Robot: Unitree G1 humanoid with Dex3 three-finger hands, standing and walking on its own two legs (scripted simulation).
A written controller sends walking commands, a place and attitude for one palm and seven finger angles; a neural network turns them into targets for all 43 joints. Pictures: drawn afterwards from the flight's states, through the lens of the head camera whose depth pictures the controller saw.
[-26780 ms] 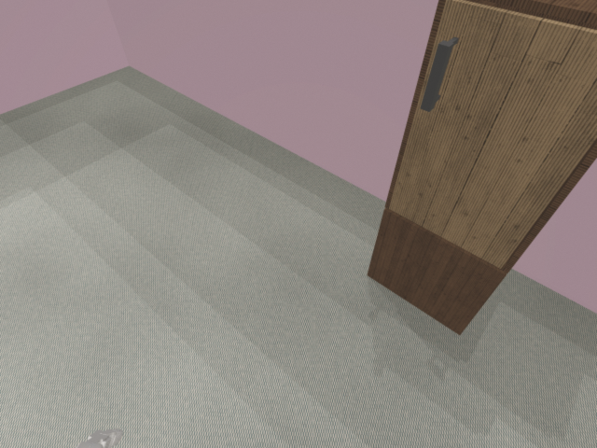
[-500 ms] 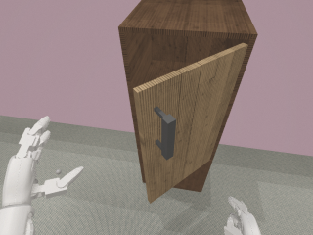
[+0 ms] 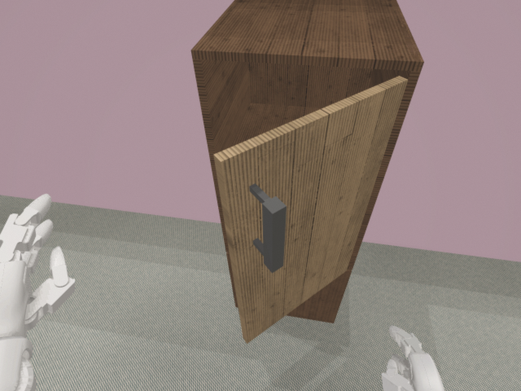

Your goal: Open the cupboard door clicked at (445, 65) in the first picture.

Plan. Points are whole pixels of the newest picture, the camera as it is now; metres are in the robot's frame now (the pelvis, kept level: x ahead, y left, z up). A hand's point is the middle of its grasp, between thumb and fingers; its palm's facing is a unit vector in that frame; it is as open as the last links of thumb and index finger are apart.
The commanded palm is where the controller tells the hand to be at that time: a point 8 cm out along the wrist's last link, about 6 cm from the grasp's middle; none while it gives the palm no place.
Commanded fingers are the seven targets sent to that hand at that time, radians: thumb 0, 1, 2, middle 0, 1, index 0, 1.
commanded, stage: draw the hand back to the body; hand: left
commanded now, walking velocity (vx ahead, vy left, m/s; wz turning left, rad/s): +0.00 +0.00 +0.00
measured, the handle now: (265, 228) +0.32 +0.04 +0.11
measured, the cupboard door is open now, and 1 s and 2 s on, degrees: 46 46 46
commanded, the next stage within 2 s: step back with the hand held close in 0.12 s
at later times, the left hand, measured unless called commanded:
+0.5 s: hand (67, 299) +0.17 +0.26 +0.13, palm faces +0.32 -0.81 -0.49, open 7.4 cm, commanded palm +0.11 +0.30 +0.17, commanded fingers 0.00 0.90 0.90 -0.20 -0.30 -0.20 -0.30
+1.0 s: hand out of the picture +0.07 +0.29 +0.15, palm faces +0.45 -0.76 -0.47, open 7.4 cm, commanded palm +0.01 +0.33 +0.17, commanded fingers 0.00 0.90 0.90 -0.20 -0.30 -0.20 -0.30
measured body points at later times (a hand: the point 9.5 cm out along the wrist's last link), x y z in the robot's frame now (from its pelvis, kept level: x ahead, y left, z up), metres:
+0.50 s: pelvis -0.03 +0.01 +0.00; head -0.01 -0.01 +0.45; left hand +0.15 +0.30 +0.16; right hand +0.15 -0.24 -0.09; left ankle -0.02 +0.11 -0.74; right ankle -0.02 -0.12 -0.74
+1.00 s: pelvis -0.13 +0.03 -0.02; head -0.11 +0.04 +0.42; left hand +0.04 +0.33 +0.17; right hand +0.04 -0.21 -0.10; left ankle -0.03 +0.11 -0.74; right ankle -0.02 -0.12 -0.74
